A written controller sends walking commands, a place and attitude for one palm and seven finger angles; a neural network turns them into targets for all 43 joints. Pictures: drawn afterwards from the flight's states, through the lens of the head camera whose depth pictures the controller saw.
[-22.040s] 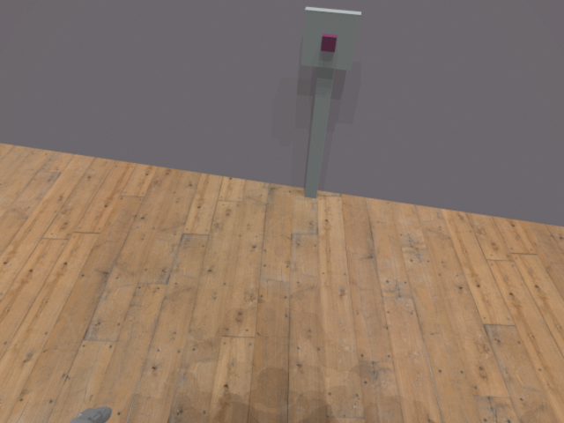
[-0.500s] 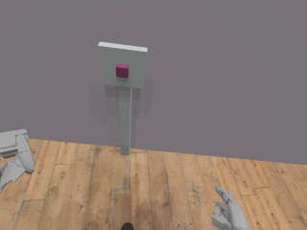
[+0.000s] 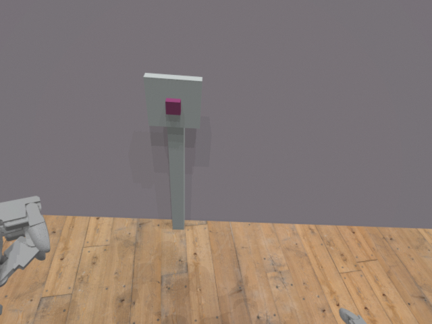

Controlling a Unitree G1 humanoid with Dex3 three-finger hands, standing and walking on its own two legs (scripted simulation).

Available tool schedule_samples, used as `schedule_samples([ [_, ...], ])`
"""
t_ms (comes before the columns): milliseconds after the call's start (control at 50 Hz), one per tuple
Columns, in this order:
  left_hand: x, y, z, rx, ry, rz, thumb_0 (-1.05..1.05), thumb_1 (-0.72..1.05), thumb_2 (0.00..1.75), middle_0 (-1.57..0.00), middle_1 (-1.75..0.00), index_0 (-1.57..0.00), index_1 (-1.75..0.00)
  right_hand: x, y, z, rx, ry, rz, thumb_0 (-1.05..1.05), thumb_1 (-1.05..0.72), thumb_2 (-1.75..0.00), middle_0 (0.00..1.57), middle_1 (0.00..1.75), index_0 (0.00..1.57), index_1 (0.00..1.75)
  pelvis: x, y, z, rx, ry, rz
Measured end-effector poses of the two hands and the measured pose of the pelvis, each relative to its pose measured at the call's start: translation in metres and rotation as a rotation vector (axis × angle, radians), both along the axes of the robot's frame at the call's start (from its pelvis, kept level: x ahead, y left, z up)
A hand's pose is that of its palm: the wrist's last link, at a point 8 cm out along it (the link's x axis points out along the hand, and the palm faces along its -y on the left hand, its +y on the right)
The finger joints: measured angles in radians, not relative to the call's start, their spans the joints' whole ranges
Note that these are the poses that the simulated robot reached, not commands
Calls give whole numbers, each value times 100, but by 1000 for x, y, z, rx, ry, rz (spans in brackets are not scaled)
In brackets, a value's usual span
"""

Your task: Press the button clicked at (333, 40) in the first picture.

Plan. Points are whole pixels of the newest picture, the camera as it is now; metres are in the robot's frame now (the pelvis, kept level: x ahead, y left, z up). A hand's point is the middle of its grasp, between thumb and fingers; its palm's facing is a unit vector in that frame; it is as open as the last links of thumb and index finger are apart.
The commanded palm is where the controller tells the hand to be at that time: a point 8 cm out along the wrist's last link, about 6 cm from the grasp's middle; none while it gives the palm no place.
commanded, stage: stop stepping back and stand still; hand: left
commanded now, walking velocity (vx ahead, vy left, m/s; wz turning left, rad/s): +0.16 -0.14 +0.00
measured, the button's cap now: (173, 106) +0.76 +0.18 +0.02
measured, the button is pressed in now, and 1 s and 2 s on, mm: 0 0 0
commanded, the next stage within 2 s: let the arm hang, fingers relaxed in 0.66 s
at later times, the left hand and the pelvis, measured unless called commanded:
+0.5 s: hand (13, 254) +0.15 +0.27 +0.17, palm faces +0.45 -0.79 -0.41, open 3.1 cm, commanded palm +0.10 +0.30 +0.19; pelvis -0.02 +0.02 +0.00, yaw +3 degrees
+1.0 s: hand out of the picture +0.07 +0.23 -0.13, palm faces +0.03 -0.96 -0.27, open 3.1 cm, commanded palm none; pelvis -0.03 +0.02 +0.00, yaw +4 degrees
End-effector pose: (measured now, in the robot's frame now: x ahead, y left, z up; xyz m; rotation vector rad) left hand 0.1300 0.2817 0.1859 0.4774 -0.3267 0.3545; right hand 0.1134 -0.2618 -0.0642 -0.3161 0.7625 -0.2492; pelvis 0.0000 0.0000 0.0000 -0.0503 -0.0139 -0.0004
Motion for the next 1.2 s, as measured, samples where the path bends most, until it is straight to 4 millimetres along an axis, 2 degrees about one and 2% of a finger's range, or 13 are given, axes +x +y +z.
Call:
schedule_samples([
  [100,5,11,-6,-39,15,48,1,89,90,-131,-150,-131,-150,-2,25,3,59,-48,19,1,-90,-90,20,30,21,30,-19,1,5,30,-20,11],
  [200,-11,-10,12,41,47,-16,1,90,90,-131,-150,-131,-150,1,49,9,151,-92,82,1,-90,-90,21,30,21,30,-26,-8,10,41,5,13],
  [280,-25,-16,16,59,49,-28,1,89,90,-131,-150,-131,-150,2,49,-2,152,-37,110,1,-90,-90,21,30,21,30,-33,-7,8,44,8,15],
  [460,-23,20,-5,-20,65,100,1,89,90,-131,-150,-131,-150,9,34,-7,49,1,85,1,-90,-90,21,30,21,30,-21,14,4,36,0,56],
  [640,-5,19,8,53,83,33,1,89,90,-131,-150,-131,-150,32,60,3,123,-66,112,1,-90,-90,21,30,21,30,-18,18,9,43,14,40],
  [760,-4,17,4,42,136,17,1,89,90,-131,-150,-131,-149,38,69,2,151,-61,115,1,-90,-90,21,30,21,30,-16,20,11,40,22,33],
  [800,4,22,-23,33,232,5,0,90,90,-131,-150,-131,-149,39,68,-8,175,-48,149,1,-90,-90,21,30,21,30,-18,22,9,40,34,45],
  [840,12,32,-80,-45,456,38,0,90,90,-129,-149,-130,-148,37,63,-24,183,19,171,1,-90,-90,21,30,21,30,-22,25,5,42,39,56],
  [880,7,37,-146,-154,711,92,0,90,90,-127,-147,-127,-146,30,57,-37,180,88,167,1,-90,-90,21,30,21,30,-25,27,3,44,35,62],
  [940,-26,23,-231,-304,1056,137,0,91,90,-120,-141,-120,-140,9,47,-47,165,177,131,1,-90,-90,21,30,21,30,-29,25,1,51,21,64],
  [1000,-74,-8,-288,-429,1323,137,1,91,90,-111,-132,-112,-131,-24,40,-50,143,283,85,1,-91,-90,21,30,21,30,-32,23,3,53,6,64],
  [1060,-125,-23,-314,-497,1493,197,1,91,90,-101,-125,-102,-121,-62,37,-53,128,413,47,0,-91,-90,20,30,20,30,-33,20,6,46,0,68],
  [1200,-211,-15,-315,-574,1695,335,1,91,90,-77,-98,-78,-96,-140,45,-62,151,675,-14,0,-91,-90,20,30,20,30,-36,18,12,34,-2,80],
])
